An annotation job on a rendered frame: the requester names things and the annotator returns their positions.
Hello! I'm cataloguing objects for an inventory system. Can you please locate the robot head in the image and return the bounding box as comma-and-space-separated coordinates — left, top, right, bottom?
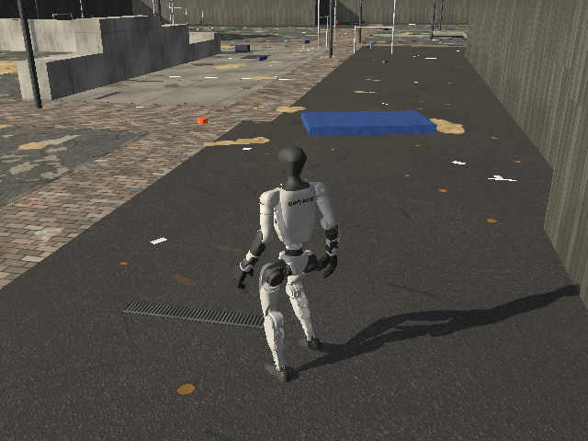
278, 146, 310, 191

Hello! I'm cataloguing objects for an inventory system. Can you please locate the right robot upper arm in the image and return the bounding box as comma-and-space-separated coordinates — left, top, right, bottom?
309, 182, 337, 230

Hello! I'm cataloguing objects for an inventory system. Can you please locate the robot left forearm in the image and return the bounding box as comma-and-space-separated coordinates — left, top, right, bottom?
240, 231, 266, 272

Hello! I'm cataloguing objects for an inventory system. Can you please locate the robot left hand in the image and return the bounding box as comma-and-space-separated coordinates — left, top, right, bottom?
232, 264, 254, 288

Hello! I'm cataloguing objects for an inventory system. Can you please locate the left robot shin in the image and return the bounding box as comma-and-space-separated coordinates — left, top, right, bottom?
264, 315, 285, 371

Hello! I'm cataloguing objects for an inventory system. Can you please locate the robot right hand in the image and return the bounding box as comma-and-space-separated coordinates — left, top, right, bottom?
317, 253, 337, 278

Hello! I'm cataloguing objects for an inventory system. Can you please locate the left robot upper arm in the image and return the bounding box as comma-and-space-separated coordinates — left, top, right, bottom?
259, 189, 279, 243

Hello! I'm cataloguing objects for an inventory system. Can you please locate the robot right forearm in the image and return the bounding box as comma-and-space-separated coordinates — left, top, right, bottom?
325, 225, 338, 256

